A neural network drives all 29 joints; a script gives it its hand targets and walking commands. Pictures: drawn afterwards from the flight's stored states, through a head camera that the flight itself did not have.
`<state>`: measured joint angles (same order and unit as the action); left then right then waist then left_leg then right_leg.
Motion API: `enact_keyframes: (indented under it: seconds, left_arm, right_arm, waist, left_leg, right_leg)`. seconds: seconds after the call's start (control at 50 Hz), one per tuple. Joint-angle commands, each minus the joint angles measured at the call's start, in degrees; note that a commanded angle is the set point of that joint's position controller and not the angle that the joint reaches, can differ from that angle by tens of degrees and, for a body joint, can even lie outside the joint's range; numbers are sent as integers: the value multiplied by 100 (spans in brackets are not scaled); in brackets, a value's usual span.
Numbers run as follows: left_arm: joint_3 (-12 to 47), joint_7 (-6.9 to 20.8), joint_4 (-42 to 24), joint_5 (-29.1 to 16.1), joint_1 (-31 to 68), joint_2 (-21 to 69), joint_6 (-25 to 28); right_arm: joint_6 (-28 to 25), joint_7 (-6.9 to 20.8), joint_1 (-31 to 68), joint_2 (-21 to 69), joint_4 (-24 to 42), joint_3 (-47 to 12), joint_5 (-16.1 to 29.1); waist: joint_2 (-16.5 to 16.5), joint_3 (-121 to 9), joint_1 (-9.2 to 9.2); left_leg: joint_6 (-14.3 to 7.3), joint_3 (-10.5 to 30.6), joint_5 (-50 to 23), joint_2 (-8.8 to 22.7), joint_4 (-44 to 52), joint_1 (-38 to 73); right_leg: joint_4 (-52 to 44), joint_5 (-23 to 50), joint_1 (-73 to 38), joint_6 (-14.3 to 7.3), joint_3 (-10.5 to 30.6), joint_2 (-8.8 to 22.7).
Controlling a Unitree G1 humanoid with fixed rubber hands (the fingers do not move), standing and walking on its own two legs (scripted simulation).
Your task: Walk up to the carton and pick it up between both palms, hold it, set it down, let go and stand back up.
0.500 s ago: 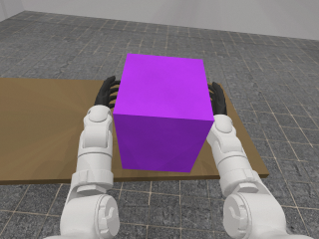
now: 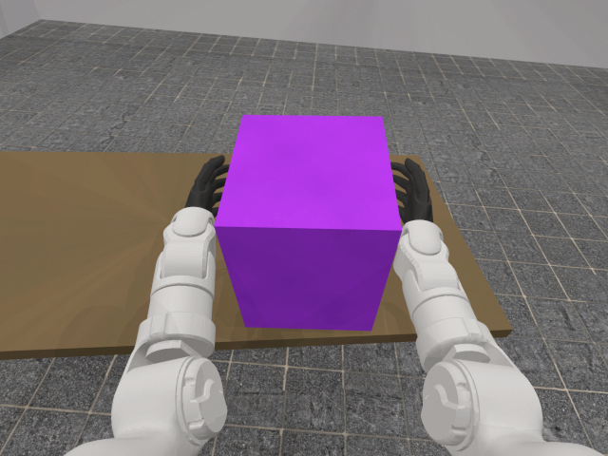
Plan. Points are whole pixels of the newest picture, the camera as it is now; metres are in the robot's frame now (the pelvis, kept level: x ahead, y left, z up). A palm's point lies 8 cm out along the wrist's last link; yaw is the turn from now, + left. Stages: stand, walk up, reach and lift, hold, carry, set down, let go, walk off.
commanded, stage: set down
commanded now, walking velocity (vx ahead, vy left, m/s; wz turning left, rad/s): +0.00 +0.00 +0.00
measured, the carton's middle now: (310, 227) +0.41 +0.01 +0.09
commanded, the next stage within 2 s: none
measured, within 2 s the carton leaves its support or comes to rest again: neither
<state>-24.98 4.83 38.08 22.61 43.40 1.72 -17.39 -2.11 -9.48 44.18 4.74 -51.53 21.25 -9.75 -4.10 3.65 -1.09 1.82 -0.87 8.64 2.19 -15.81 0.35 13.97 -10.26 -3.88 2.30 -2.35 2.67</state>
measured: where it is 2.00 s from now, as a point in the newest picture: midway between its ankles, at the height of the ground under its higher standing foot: outside the picture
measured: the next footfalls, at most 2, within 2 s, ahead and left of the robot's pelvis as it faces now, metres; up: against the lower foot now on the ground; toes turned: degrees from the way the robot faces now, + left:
none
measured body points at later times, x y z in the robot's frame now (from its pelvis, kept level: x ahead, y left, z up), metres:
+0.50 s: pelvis +0.01 +0.00 +0.00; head +0.00 +0.04 +0.45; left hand +0.44 +0.16 +0.12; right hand +0.42 -0.13 +0.14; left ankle +0.01 +0.14 -0.75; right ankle -0.02 -0.14 -0.75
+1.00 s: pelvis +0.02 +0.01 +0.00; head +0.02 +0.04 +0.45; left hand +0.45 +0.17 +0.11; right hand +0.43 -0.13 +0.13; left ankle +0.01 +0.14 -0.75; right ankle -0.02 -0.14 -0.75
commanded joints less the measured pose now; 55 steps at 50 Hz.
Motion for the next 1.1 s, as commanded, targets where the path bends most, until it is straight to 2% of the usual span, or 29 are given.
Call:
enact_keyframes:
  seconds: [0.0, 0.08, 0.14, 0.26, 0.36, 0.48, 0.6, 0.68, 0.76, 0.86, 1.0, 1.08]
  left_arm:
    - [2308, 550, -570, -663, 4630, 3044, 846]
    - [2538, 362, -536, -831, 5058, 3231, 1212]
    - [2360, 334, -236, -765, 4988, 3121, 1297]
    - [1629, 527, 409, -401, 4352, 2609, 1108]
    - [1276, 639, 523, -182, 4125, 2443, 1050]
    - [1396, 622, 381, -250, 4513, 2561, 1218]
    - [1740, 426, 274, -528, 5143, 2808, 1689]
    - [1642, 375, 590, -567, 5181, 2719, 1929]
    - [1360, 447, 1065, -491, 4971, 2510, 1972]
    - [1035, 598, 1418, -369, 4684, 2313, 1837]
    - [998, 656, 1276, -278, 4862, 2328, 1679]
    - [1089, 571, 1128, -329, 5233, 2386, 1756]
  right_arm:
    - [-969, 888, 4392, 2864, 1254, -1623, -280]
    - [-1163, 944, 4510, 2974, 1162, -1520, -447]
    - [-1117, 959, 4406, 2959, 935, -1372, -570]
    - [-801, 960, 3973, 2876, 383, -1076, -709]
    - [-674, 965, 3684, 2902, 227, -982, -748]
    - [-832, 975, 3739, 3048, 379, -875, -896]
    - [-1236, 996, 4058, 3337, 637, -939, -1126]
    - [-1357, 1014, 4147, 3427, 631, -946, -1281]
    - [-1264, 991, 4014, 3434, 440, -894, -1391]
    - [-984, 945, 3749, 3409, 184, -748, -1416]
    - [-762, 960, 3610, 3283, 22, -342, -1446]
    - [-822, 1004, 3789, 3298, 121, -126, -1584]
  waist:
    - [626, -3262, 4]
    - [716, -4095, -55]
    - [612, -3992, -47]
    - [315, -2769, 59]
    - [342, -2289, 116]
    - [604, -2722, 89]
    - [765, -4157, 130]
    - [570, -4463, 206]
    - [264, -4067, 223]
    - [133, -3268, 152]
    - [641, -2926, 30]
    - [894, -3350, 48]
  left_leg:
    - [255, -790, -2130, -367, -220, 733]
    - [350, -769, -2650, -331, -430, 899]
    - [335, -783, -2600, -326, -412, 798]
    - [187, -899, -1845, -358, -63, 318]
    - [153, -926, -1768, -377, 39, 160]
    - [268, -923, -2331, -334, -133, 332]
    - [390, -944, -3137, -316, -468, 395]
    - [330, -971, -3103, -321, -487, 102]
    - [210, -993, -2691, -332, -346, -260]
    - [99, -983, -2081, -341, -111, -502]
    - [242, -908, -2288, -267, -122, -14]
    - [357, -899, -2603, -233, -234, 228]
  right_leg:
    - [158, 1625, -248, 119, -709, -500]
    - [209, 1994, -45, 74, -716, -508]
    - [207, 2127, -180, 73, -658, -488]
    - [144, 1963, -719, 139, -539, -414]
    - [139, 1888, -794, 201, -504, -397]
    - [227, 2098, -552, 201, -576, -433]
    - [424, 2924, -437, 161, -586, -426]
    - [534, 3383, -672, 173, -526, -379]
    - [603, 3592, -1010, 226, -458, -332]
    - [552, 3284, -1173, 275, -397, -303]
    - [330, 2211, -476, 196, -510, -390]
    - [276, 1984, -127, 148, -586, -419]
